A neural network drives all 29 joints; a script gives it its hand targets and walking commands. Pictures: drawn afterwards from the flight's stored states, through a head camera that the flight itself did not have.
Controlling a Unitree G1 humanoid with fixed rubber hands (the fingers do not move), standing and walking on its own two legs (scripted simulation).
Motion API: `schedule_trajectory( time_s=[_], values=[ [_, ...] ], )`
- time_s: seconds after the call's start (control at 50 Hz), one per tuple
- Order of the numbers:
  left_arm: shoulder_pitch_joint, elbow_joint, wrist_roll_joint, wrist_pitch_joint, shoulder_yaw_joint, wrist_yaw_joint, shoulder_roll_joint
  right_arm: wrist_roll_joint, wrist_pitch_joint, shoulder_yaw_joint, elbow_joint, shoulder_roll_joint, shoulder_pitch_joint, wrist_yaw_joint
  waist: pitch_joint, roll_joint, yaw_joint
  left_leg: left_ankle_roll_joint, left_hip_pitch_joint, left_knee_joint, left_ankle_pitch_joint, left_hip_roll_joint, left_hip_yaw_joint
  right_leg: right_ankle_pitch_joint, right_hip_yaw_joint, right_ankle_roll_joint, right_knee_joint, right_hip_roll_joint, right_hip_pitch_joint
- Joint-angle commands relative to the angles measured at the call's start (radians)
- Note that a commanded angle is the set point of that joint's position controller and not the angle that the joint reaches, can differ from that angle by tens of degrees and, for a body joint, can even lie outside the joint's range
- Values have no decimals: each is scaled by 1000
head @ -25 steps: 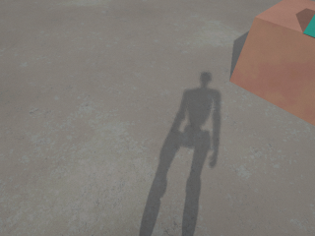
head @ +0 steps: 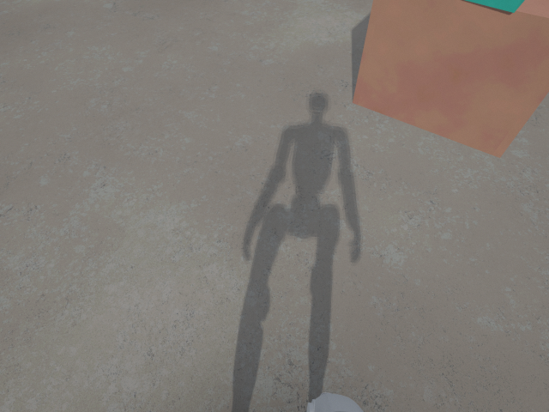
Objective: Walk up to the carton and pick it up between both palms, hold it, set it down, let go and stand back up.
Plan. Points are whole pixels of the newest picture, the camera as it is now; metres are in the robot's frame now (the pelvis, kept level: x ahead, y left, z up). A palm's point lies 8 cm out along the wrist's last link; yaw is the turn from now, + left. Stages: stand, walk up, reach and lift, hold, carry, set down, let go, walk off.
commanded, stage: walk up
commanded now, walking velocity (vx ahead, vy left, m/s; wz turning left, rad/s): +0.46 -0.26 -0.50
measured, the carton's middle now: out of the picture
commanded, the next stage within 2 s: none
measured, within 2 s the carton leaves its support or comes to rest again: neither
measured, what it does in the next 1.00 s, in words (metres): walks ahead, turning right: right foot, then left foot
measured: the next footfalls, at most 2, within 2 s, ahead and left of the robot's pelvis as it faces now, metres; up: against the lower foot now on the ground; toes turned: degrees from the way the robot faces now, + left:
right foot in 0.14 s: +0.04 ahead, -0.18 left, +0.00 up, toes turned -11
left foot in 0.62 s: +0.52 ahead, -0.15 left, +0.00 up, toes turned -12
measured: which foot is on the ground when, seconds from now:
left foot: down 0.00-0.14, up 0.16-0.60, down 0.62-1.00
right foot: up 0.00-0.12, down 0.14-0.68, up 0.70-1.00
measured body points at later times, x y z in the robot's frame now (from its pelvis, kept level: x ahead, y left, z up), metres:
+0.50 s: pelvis +0.20 -0.16 +0.00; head +0.24 -0.19 +0.45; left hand +0.11 +0.04 -0.13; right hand +0.34 -0.41 -0.13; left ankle +0.34 -0.05 -0.66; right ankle +0.00 -0.17 -0.72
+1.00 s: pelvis +0.52 -0.31 +0.00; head +0.52 -0.34 +0.45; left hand +0.80 -0.16 -0.09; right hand +0.32 -0.51 -0.15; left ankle +0.48 -0.14 -0.72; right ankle +0.56 -0.51 -0.68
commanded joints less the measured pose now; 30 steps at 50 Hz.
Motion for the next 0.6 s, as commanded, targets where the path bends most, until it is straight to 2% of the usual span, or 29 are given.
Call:
schedule_trajectory(
  time_s=[0.0,0.02,0.04,0.06,0.08,0.1,0.12,0.14,0.16,0.18,0.2,0.22,0.24,0.26,0.28,0.3,0.32,0.34,0.36,0.38,0.4,0.42,0.44,0.46,0.48,0.52,0.56,0.58],
  values=[
    [-212,-204,21,19,35,-96,90,20,-15,-114,6,-325,143,-23,-24,17,-102,221,114,-444,-421,495,-546,68,130,17,54,-138,-261],
    [-238,-230,21,24,34,-112,85,14,-18,-104,9,-303,131,-24,13,-2,-90,222,119,-435,-376,503,-531,71,135,17,-2,-149,-273],
    [-196,-215,11,10,24,-111,62,9,-32,-103,-5,-287,103,-8,-17,25,-66,199,112,-397,-312,462,-459,66,118,2,-103,-138,-218],
    [-49,-180,-5,-8,13,-102,50,3,-47,-103,-30,-294,9,12,-56,129,9,150,41,-336,-295,394,-313,48,90,-17,-226,-128,-49],
    [86,-109,-4,-18,12,-96,42,3,-52,-93,-67,-255,-135,34,-73,152,89,58,-156,-233,-277,278,-95,80,9,-31,-389,-82,247],
    [311,0,-13,-38,27,-76,75,-15,-58,-81,-79,-221,-212,57,-113,31,212,-11,-267,-6,-320,144,40,124,-50,-50,-531,5,488],
    [412,86,-5,-57,44,-57,153,-32,-59,-46,-72,-137,-191,80,-103,-397,227,32,-433,455,-370,12,51,26,98,-50,-584,-19,578],
    [436,68,-3,-73,43,-40,216,-16,-61,-17,-120,-87,-156,91,-87,-583,201,5,-685,694,-357,-34,-45,-53,501,-96,-675,-234,613],
    [364,29,-8,-70,54,-28,280,-2,-52,-23,-158,-101,-150,97,-25,-546,151,-4,-728,720,-264,-10,-96,-233,741,-193,-861,-357,506],
    [304,-5,-29,-73,47,-15,265,1,-60,-26,-193,-130,-231,110,92,-498,161,1,-714,742,-227,36,-122,-288,842,-247,-952,-384,331],
    [264,-15,-29,-87,29,-8,207,15,-75,-15,-221,-141,-324,128,141,-387,152,4,-724,760,-146,56,-137,-114,743,-221,-903,-303,311],
    [245,-21,-16,-100,13,0,170,9,-88,-22,-195,-131,-336,142,127,-221,131,13,-695,745,-81,77,-141,53,648,-192,-837,-276,328],
    [201,-43,-6,-108,6,4,155,5,-92,-29,-164,-129,-262,149,78,-60,78,20,-653,705,-8,89,-156,255,532,-160,-770,-260,393],
    [161,-60,-3,-112,11,2,171,-2,-87,-32,-151,-121,-197,153,46,8,45,23,-623,674,34,84,-133,393,404,-134,-747,-215,412],
    [135,-74,-5,-115,15,-4,203,2,-78,-33,-135,-116,-134,156,13,2,6,25,-582,667,76,68,-118,479,335,-135,-733,-177,416],
    [161,-66,-12,-123,10,-8,190,4,-69,-28,-134,-99,-119,154,4,-34,10,19,-577,680,95,53,-107,628,340,-115,-723,-170,430],
    [203,-49,-24,-128,-2,-12,171,11,-58,-32,-149,-101,-153,153,-17,-18,21,5,-553,665,128,37,-95,690,333,-117,-735,-156,420],
    [224,-38,-29,-130,-19,-11,143,17,-56,-27,-180,-98,-189,153,4,-18,22,1,-565,618,143,35,-101,717,337,-142,-750,-162,416],
    [268,-26,-28,-136,-24,-7,125,24,-54,-25,-193,-96,-228,150,20,-3,36,-5,-594,585,165,29,-99,800,359,-150,-749,-160,433],
    [310,-3,-23,-142,-19,1,152,21,-53,-18,-212,-96,-293,150,8,-23,69,-7,-644,522,163,13,-83,911,360,-150,-726,-157,537],
    [350,8,-17,-143,-22,9,153,25,-55,-16,-235,-78,-339,149,26,-18,86,-15,-675,466,169,3,-76,971,372,-159,-722,-163,571],
    [358,20,-16,-142,-25,13,141,29,-58,-13,-248,-82,-352,148,40,-31,83,-8,-705,431,168,-19,-67,1058,345,-155,-712,-150,618],
    [387,33,-18,-141,-37,17,125,37,-57,-11,-259,-83,-393,148,41,-29,95,-4,-700,385,177,-35,-60,1126,350,-152,-702,-150,643],
    [405,36,-23,-140,-37,21,133,36,-58,-7,-266,-68,-412,145,59,-48,100,-11,-695,334,193,-48,-40,1202,330,-133,-703,-138,657],
    [410,53,-26,-141,-45,19,104,39,-63,-4,-279,-72,-450,143,52,-35,101,3,-625,255,185,-64,-33,1264,331,-130,-699,-138,632],
    [407,70,-33,-142,-56,20,108,44,-69,9,-297,-69,-472,134,75,-98,97,19,-487,128,202,-122,8,1496,296,-81,-668,-110,568],
    [326,56,-35,-153,-47,22,155,54,-83,-3,-268,-90,-274,114,4,-164,-10,67,-179,27,187,-168,28,1787,263,-55,-541,-104,494],
    [307,59,-43,-161,-52,23,166,57,-84,-11,-225,-130,-128,101,-57,-205,-76,95,17,24,252,-174,30,1837,265,-40,-402,-96,433]
  ],
)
